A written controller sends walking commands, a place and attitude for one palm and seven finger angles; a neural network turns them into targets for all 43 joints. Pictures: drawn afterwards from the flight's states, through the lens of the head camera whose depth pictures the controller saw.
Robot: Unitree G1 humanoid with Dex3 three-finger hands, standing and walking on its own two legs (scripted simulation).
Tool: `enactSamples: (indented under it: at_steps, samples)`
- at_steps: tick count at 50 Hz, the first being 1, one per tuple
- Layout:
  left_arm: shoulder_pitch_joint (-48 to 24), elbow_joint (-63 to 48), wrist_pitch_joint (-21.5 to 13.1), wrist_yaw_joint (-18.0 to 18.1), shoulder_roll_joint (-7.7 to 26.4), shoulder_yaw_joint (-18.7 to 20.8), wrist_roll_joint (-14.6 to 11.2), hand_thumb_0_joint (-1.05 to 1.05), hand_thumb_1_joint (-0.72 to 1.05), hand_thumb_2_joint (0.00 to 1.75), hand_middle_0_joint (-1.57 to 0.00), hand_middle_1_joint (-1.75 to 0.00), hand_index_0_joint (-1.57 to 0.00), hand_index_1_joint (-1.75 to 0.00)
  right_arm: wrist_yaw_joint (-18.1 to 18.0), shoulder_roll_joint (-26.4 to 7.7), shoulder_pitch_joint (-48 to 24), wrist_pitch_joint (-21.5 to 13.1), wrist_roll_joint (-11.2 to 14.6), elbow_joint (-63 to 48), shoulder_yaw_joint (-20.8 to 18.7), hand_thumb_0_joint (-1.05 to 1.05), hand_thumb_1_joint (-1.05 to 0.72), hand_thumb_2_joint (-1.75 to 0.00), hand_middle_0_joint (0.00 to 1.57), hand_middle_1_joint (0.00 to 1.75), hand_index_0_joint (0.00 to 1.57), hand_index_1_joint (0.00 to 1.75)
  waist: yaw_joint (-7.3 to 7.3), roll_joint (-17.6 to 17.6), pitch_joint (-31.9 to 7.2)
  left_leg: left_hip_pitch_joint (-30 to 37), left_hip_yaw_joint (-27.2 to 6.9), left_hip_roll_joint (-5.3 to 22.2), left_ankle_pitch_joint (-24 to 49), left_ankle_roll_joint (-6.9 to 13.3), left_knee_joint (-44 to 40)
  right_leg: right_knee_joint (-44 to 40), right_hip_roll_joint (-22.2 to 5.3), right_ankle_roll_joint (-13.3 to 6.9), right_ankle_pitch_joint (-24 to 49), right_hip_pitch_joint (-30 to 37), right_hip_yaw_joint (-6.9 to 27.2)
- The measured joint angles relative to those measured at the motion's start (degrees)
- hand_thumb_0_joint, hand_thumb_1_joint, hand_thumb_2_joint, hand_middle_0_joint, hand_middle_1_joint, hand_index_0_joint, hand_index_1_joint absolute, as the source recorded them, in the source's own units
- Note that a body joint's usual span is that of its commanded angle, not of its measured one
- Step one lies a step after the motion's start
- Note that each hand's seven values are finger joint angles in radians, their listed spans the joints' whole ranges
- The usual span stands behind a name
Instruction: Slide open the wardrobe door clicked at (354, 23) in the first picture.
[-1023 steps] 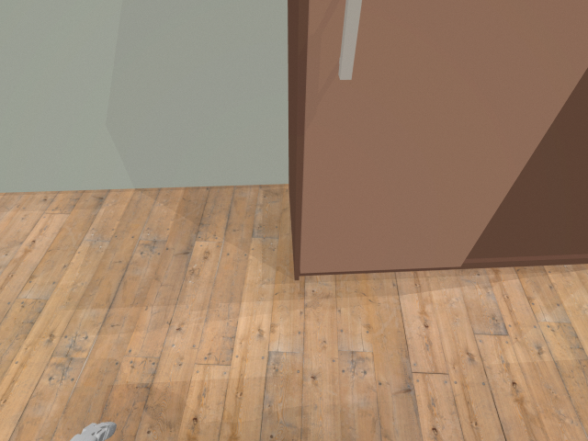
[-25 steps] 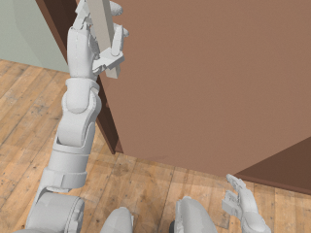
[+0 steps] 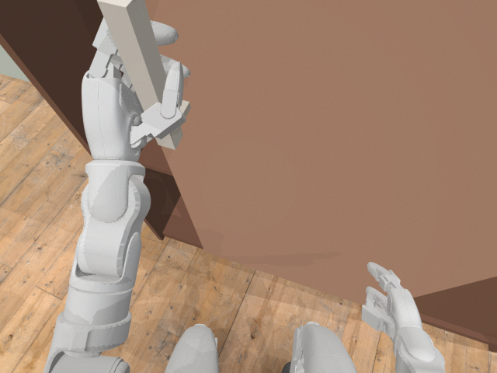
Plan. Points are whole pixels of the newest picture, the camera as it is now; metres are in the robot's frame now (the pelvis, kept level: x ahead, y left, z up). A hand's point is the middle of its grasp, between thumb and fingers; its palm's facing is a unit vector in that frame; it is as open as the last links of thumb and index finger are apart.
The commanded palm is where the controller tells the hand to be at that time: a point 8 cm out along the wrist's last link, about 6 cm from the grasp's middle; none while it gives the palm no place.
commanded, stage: step sideways, sliding the door along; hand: left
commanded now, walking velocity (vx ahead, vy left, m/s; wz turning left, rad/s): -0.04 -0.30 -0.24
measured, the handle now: (161, 72) +0.39 +0.17 +0.22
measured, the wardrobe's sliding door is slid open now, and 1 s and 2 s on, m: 0.19 0.48 0.47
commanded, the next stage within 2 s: stop walking and hold the door there in 0.92 s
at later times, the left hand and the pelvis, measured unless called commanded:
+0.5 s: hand (416, 183) +0.31 -0.09 +0.20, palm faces -0.09 -0.99 -0.08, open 6.7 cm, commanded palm +0.30 -0.05 +0.20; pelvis -0.03 -0.15 +0.00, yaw -6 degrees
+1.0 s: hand (470, 185) +0.31 -0.14 +0.21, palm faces +0.32 -0.95 -0.05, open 6.3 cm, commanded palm +0.27 -0.16 +0.19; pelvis -0.09 -0.34 +0.00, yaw -5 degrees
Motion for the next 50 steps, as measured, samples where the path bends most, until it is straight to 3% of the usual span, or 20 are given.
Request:
enactSamples:
  at_steps: [4, 9, 10, 12, 14, 16, 19, 21, 23, 26, 30, 33, 35, 36, 38, 40, 43, 45, 47, 50]
  samples:
    - [2.74, -2.10, -1.00, -0.03, -1.17, -1.48, 0.40, -0.06, 0.67, 0.80, -0.46, -1.41, -0.35, -1.29, 1.10, -0.28, 2.10, -0.97, 0.18, -1.36, 0.20, 0.01, -0.91, -0.90, 0.19, 0.30, 0.20, 0.30, 1.11, 1.24, 0.07, 2.30, -0.60, 3.93, 1.99, -2.72, -4.75, 0.11, -1.12, 0.38, 1.18, -1.27, -1.30]
    - [4.35, -4.33, -0.26, 0.36, -1.16, -1.27, -0.34, -0.07, 0.66, 0.80, -0.47, -1.41, -0.34, -1.29, 0.95, 0.60, 3.27, -2.60, 0.90, -3.56, 1.29, 0.01, -0.91, -0.90, 0.19, 0.30, 0.20, 0.30, 1.90, 2.74, -0.03, 2.43, -1.57, 7.74, 0.94, -5.47, -2.39, -20.74, -2.59, 0.68, 10.54, 6.61, -1.98]
    - [4.14, -4.50, 0.21, 0.35, -0.82, -0.92, -0.47, -0.09, 0.66, 0.80, -0.47, -1.42, -0.33, -1.28, 0.91, 1.06, 3.35, -2.91, 1.24, -3.77, 1.65, 0.01, -0.91, -0.90, 0.19, 0.30, 0.20, 0.30, 1.88, 2.34, -0.34, 1.58, -2.00, 7.74, -0.16, -4.97, -0.08, -25.89, -3.02, 1.03, 14.66, 9.13, -1.99]
    - [4.61, -4.73, -0.39, 0.68, -1.76, 0.08, -0.07, -0.13, 0.65, 0.82, -0.48, -1.42, -0.31, -1.27, 0.66, 0.60, 1.41, -3.09, 1.61, -2.87, 2.18, 0.01, -0.91, -0.90, 0.19, 0.30, 0.20, 0.30, -0.03, 4.74, 0.48, -1.14, -4.78, 8.31, -4.11, -1.84, 6.50, -26.35, -1.76, 0.92, 10.22, 10.77, -4.03]
    - [6.77, -6.19, -1.08, 1.47, -2.78, -0.12, 0.27, -0.13, 0.65, 0.83, -0.48, -1.42, -0.30, -1.27, -0.08, 0.47, -1.05, -2.71, 1.30, -1.09, 2.19, 0.01, -0.91, -0.90, 0.20, 0.30, 0.20, 0.30, -1.60, 4.16, 0.51, -4.90, -6.03, 2.45, -13.65, -0.04, 17.22, -24.68, -2.64, -0.23, 9.51, 8.64, -3.47]
    - [9.13, -8.67, -1.28, 2.16, -3.88, -1.49, 0.20, -0.12, 0.67, 0.83, -0.48, -1.42, -0.30, -1.29, -0.77, 0.76, -2.62, -2.94, 0.84, -0.16, 2.20, 0.01, -0.91, -0.90, 0.19, 0.30, 0.20, 0.30, -2.93, 2.25, 0.68, -6.49, -3.87, -3.29, -18.03, 1.03, 21.57, -25.69, -3.62, -0.95, 11.80, 7.32, -2.17]
    - [11.22, -10.47, -2.87, 1.97, -3.84, -4.27, -0.05, -0.09, 0.69, 0.81, -0.47, -1.42, -0.29, -1.31, -1.12, 1.44, -3.37, -1.93, 0.09, -0.07, 2.58, 0.01, -0.91, -0.90, 0.19, 0.30, 0.20, 0.30, -5.06, -0.51, -0.12, -2.78, 2.77, -6.97, -9.40, 1.17, 6.06, -27.31, -3.63, -1.90, 14.20, 5.61, -1.07]
    - [10.76, -10.66, -2.35, 2.01, -2.19, -6.14, 0.79, -0.09, 0.67, 0.78, -0.45, -1.41, -0.28, -1.31, -1.43, 2.08, -2.79, -0.52, -0.43, -0.82, 1.99, 0.01, -0.91, -0.90, 0.19, 0.30, 0.20, 0.30, -5.45, -1.17, -0.75, 0.05, 5.13, -5.71, 5.44, 2.28, -2.37, -23.04, -2.11, -1.45, 13.38, 3.36, -0.75]
    - [9.84, -8.54, -2.90, 1.09, -0.59, -6.97, 1.26, -0.10, 0.65, 0.74, -0.43, -1.41, -0.26, -1.28, -0.99, 3.10, -2.07, 0.46, -1.05, -0.45, 1.38, 0.01, -0.91, -0.90, 0.19, 0.30, 0.20, 0.30, -4.26, -2.17, -0.67, 0.90, 6.26, -3.85, 3.35, 1.41, -1.91, -11.66, -0.16, -0.60, 4.76, 0.40, 1.03]
    - [9.04, -4.70, -3.73, 0.09, 0.39, -7.26, 1.28, -0.08, 0.64, 0.72, -0.43, -1.40, -0.25, -1.29, -0.51, 2.95, -0.41, 0.98, -1.28, 0.24, 1.62, 0.01, -0.91, -0.90, 0.19, 0.30, 0.20, 0.30, -4.33, 0.44, -1.49, 1.62, 4.76, 0.56, 2.67, -0.27, -4.32, -1.84, 1.75, 0.05, 0.17, -1.64, 0.26]
    - [7.33, 0.16, -3.71, -0.35, 0.67, -5.82, 0.11, -0.05, 0.63, 0.74, -0.43, -1.40, -0.27, -1.33, -0.41, 2.36, 1.84, 1.32, -0.43, 0.54, 1.98, 0.01, -0.91, -0.90, 0.20, 0.30, 0.20, 0.30, -2.61, 3.70, -2.93, 2.69, 4.39, 6.45, 5.78, -2.88, -7.64, -9.23, -0.35, 0.79, 1.29, 1.87, -1.30]
    - [4.51, 4.28, -3.01, 0.96, 1.03, 0.08, -1.11, -0.04, 0.68, 0.79, -0.44, -1.40, -0.26, -1.35, -0.49, 2.68, 3.54, 0.84, 0.17, 0.27, 2.49, 0.01, -0.91, -0.90, 0.20, 0.30, 0.20, 0.30, -1.91, 3.81, -4.03, 0.82, 2.81, 9.56, 6.09, -4.12, -5.67, -19.90, -1.78, 1.14, 4.82, 7.69, -1.26]
    - [0.67, 7.30, -0.99, 1.28, 2.11, 4.18, -1.22, -0.04, 0.69, 0.80, -0.45, -1.40, -0.25, -1.34, -0.61, 2.71, 4.58, 0.08, 0.99, 0.10, 3.03, 0.01, -0.91, -0.90, 0.20, 0.30, 0.20, 0.30, -1.61, 2.95, -4.59, -2.25, 0.58, 10.59, 4.53, -3.11, -0.99, -27.99, -2.37, 1.18, 11.10, 12.17, -1.41]
    - [-1.23, 9.18, -0.35, 1.52, 1.85, 6.29, -0.61, -0.05, 0.67, 0.80, -0.45, -1.40, -0.26, -1.32, -0.79, 1.76, 4.20, -0.37, 1.37, 0.67, 2.97, 0.01, -0.91, -0.90, 0.20, 0.30, 0.20, 0.30, -2.45, 4.76, -3.46, -3.87, -2.32, 11.22, 1.55, -1.29, 2.44, -26.97, -1.03, 0.71, 10.69, 12.67, -3.14]
    - [-3.32, 12.09, 0.98, 2.58, 1.46, 8.67, -0.12, -0.06, 0.65, 0.81, -0.45, -1.40, -0.28, -1.30, -1.49, 0.29, 3.74, -0.60, 1.24, 3.12, 2.34, 0.01, -0.91, -0.90, 0.20, 0.30, 0.20, 0.30, -3.20, 4.88, -3.08, -8.13, -6.12, 5.60, -9.34, 0.53, 16.01, -24.63, -1.16, -0.64, 8.09, 11.70, -4.52]
    - [-3.56, 12.51, 2.53, 3.91, 0.97, 9.77, -0.62, -0.06, 0.65, 0.81, -0.45, -1.40, -0.32, -1.29, -2.18, -0.97, 3.77, -0.91, 0.99, 5.47, 1.77, 0.01, -0.91, -0.90, 0.20, 0.30, 0.20, 0.30, -2.56, 3.07, -3.57, -10.84, -5.31, -1.80, -12.66, 1.26, 28.36, -25.55, -1.92, -1.82, 8.19, 10.85, -3.84]
    - [-3.37, 12.68, 2.44, 4.95, 1.56, 10.42, -0.14, -0.06, 0.64, 0.81, -0.46, -1.40, -0.34, -1.30, -2.43, -1.78, 4.98, -0.10, 0.55, 6.63, 1.46, 0.01, -0.91, -0.90, 0.19, 0.30, 0.20, 0.30, -2.16, -0.27, -4.66, -8.13, 0.66, -7.95, -11.47, 2.33, 19.98, -28.71, -2.13, -2.82, 10.45, 10.41, -3.54]
    - [-3.34, 12.03, 2.99, 4.88, 3.04, 10.31, 0.41, -0.06, 0.64, 0.80, -0.46, -1.40, -0.33, -1.29, -2.35, -2.42, 6.62, 0.68, 0.41, 5.42, 1.32, 0.01, -0.91, -0.90, 0.19, 0.30, 0.20, 0.30, -2.01, -1.17, -6.32, -2.31, 3.80, -8.54, 0.02, 3.92, 2.02, -26.91, -0.78, -3.31, 10.50, 8.36, -3.85]
    - [-5.07, 13.01, 2.82, 4.11, 5.31, 10.27, 0.00, -0.07, 0.65, 0.79, -0.46, -1.40, -0.31, -1.28, -2.03, -1.79, 6.49, 0.81, 0.50, 4.89, 0.06, 0.01, -0.91, -0.90, 0.19, 0.30, 0.20, 0.30, -1.77, -2.51, -4.88, -1.41, 3.54, -7.73, 0.35, 4.87, 0.88, -16.60, 0.53, -2.42, 5.46, 5.09, -1.36]
    - [-5.79, 14.81, 2.02, 3.07, 7.25, 11.45, 0.15, -0.07, 0.65, 0.79, -0.46, -1.40, -0.31, -1.28, -1.16, -0.64, 5.71, 0.45, 0.31, 4.71, 0.11, 0.01, -0.91, -0.90, 0.19, 0.30, 0.19, 0.30, -1.91, -2.54, -3.42, 0.03, 1.54, -5.15, 0.28, 2.89, -1.11, 0.32, 2.35, -1.48, 3.13, 0.26, 1.15]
